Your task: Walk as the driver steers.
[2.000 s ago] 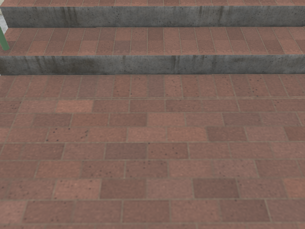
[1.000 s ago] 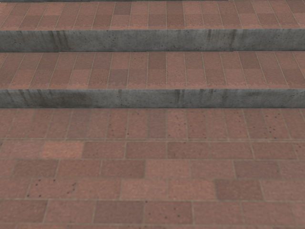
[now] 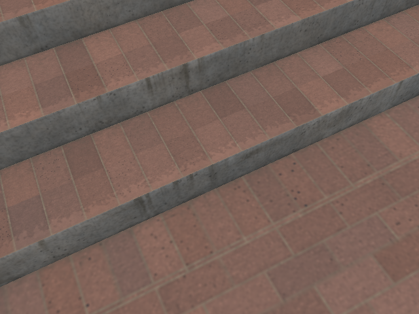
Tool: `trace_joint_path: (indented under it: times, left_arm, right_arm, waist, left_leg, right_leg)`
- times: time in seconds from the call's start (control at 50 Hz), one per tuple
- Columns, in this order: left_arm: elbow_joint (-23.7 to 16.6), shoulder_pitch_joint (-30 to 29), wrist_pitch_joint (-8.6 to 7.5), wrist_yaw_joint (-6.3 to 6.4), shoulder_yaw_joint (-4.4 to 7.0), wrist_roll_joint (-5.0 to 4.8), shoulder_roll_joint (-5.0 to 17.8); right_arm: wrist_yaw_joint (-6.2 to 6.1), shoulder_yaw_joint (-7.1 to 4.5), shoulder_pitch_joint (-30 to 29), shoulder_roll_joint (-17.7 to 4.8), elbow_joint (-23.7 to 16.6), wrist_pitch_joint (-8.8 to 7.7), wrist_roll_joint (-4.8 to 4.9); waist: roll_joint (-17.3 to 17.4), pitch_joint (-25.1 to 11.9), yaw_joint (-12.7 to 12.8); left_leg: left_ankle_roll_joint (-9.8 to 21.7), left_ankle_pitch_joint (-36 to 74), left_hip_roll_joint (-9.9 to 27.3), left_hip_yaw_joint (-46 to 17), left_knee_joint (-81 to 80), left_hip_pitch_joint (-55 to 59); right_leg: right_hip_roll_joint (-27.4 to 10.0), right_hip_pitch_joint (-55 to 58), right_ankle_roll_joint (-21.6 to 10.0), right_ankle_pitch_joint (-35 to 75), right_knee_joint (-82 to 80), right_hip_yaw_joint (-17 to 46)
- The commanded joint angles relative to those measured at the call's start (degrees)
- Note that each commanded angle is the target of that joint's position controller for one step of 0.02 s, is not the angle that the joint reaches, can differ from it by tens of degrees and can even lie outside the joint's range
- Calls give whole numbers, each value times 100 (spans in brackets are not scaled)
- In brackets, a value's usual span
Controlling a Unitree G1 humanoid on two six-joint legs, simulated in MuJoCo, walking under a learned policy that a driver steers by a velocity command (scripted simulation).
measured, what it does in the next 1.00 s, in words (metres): steps on the spot, turning right: left foot, then right foot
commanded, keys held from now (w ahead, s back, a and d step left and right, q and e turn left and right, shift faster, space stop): e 0.68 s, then w+e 0.08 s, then no key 0.24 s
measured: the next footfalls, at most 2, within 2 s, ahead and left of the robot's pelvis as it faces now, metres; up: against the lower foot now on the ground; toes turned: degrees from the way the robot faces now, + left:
left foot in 0.28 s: +0.10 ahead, +0.15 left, +0.00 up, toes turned -15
right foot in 0.70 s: +0.01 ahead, -0.10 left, +0.00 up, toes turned -28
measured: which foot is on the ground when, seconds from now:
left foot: up 0.00-0.26, down 0.28-0.70, up 0.72-1.00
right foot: down 0.00-0.28, up 0.30-0.68, down 0.70-1.00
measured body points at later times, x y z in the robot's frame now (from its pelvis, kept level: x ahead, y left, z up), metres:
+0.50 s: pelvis +0.03 +0.05 +0.01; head +0.07 +0.06 +0.46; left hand +0.26 +0.29 -0.10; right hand +0.07 -0.26 -0.08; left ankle +0.06 +0.16 -0.74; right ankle -0.02 -0.09 -0.65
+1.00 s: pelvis +0.04 -0.02 +0.01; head +0.05 -0.05 +0.46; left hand +0.30 +0.14 -0.07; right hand +0.02 -0.34 -0.10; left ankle +0.17 +0.08 -0.69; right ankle -0.03 -0.08 -0.74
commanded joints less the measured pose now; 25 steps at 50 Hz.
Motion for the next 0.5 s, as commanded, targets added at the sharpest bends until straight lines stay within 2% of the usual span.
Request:
trace_joint_path:
  times: [0.02,0.1,0.18,0.22,0.24,0.26,0.28,0.3,0.32,0.34,0.36,0.38,0.4,0.42,0.46,0.5]
  left_arm:
    - [-485,-76,-53,130,267,-24,946]
    - [-569,-121,33,185,277,-16,959]
    - [-624,-94,105,162,277,-15,947]
    - [-666,-125,150,162,275,-53,947]
    - [-695,-202,182,173,270,-98,940]
    - [-709,-168,207,188,250,-142,878]
    - [-740,-13,220,185,178,-126,607]
    - [-958,-87,165,163,194,-177,600]
    - [-870,-1,89,122,341,-30,1093]
    - [-684,199,104,85,415,-62,1236]
    - [-501,376,170,96,404,-77,1095]
    - [-448,433,229,107,363,-54,942]
    - [-454,412,269,88,310,-75,781]
    - [-524,272,281,75,272,-115,705]
    - [-722,-146,269,63,205,-164,596]
    - [-851,-346,259,30,155,-139,529]
  right_arm:
    - [-62,-101,381,-383,-232,1,-4]
    - [-32,-93,216,-389,-312,-13,31]
    - [53,-111,265,-441,-353,-116,84]
    - [118,-131,445,-472,-337,-176,108]
    - [154,-151,667,-478,-282,-200,111]
    - [172,-203,908,-591,-216,-207,84]
    - [156,-296,1059,-971,-233,-178,-25]
    - [135,-373,890,-1389,-253,-118,-196]
    - [118,-309,588,-1061,-477,-148,-263]
    - [72,-226,244,-760,-616,-151,-193]
    - [53,-187,47,-603,-680,-141,-102]
    - [33,-157,58,-531,-698,-130,-11]
    - [13,-128,130,-516,-702,-105,13]
    - [1,-129,237,-540,-700,-72,-6]
    - [-35,-162,540,-637,-671,-6,-43]
    - [-47,-220,720,-800,-652,43,-38]
  waist:
    - [-721,-1196,-166]
    - [-911,-1072,-58]
    - [-1065,-1019,9]
    - [-1108,-1020,-63]
    - [-1081,-1015,-208]
    - [-963,-1018,-306]
    - [-135,-1073,-218]
    - [1611,-678,-6]
    - [1302,-671,-42]
    - [849,-691,104]
    - [607,-616,171]
    - [577,-568,110]
    - [560,-501,64]
    - [593,-449,-20]
    - [771,-455,-277]
    - [895,-577,-422]
  left_leg:
    - [-118,263,-55,-156,-585,37]
    - [-172,412,-149,-238,-1370,309]
    - [-73,254,-277,-245,-2112,714]
    - [44,335,-332,-187,-2752,1066]
    - [135,683,-343,-99,-3380,1464]
    - [257,1135,-132,-123,-3989,2023]
    - [632,1200,946,-974,-4332,2683]
    - [1519,2150,1976,-2392,-4680,2551]
    - [1913,2571,2357,-2607,-4660,2223]
    - [1690,2721,2021,-1933,-4487,2177]
    - [1379,2679,1587,-1317,-4360,2208]
    - [1281,2710,1431,-1022,-4308,2343]
    - [1298,2920,1334,-738,-4307,2334]
    - [1324,2935,1234,-490,-4354,2367]
    - [1416,2959,1277,-336,-4368,2848]
    - [1489,3041,1438,-277,-4330,3152]
  right_leg:
    - [-1329,1090,-915,386,-837,1727]
    - [-1212,908,-812,-777,-896,2050]
    - [-1187,994,-762,-776,-790,2473]
    - [-1132,1058,-692,-471,-651,2645]
    - [-1011,951,-581,-382,-515,2615]
    - [-790,668,-370,-596,-309,2468]
    - [-333,-64,-59,-1693,636,1909]
    - [619,-1252,263,-2823,1855,538]
    - [205,-1303,511,-2885,3229,699]
    - [114,-1193,585,-2494,3778,689]
    - [83,-1194,692,-2171,4084,569]
    - [52,-1358,787,-1897,4424,519]
    - [11,-1382,865,-1786,4571,409]
    - [-41,-1395,921,-1649,4440,225]
    - [-218,-1595,1031,-1509,3820,37]
    - [-407,-1441,1086,-1589,3207,-62]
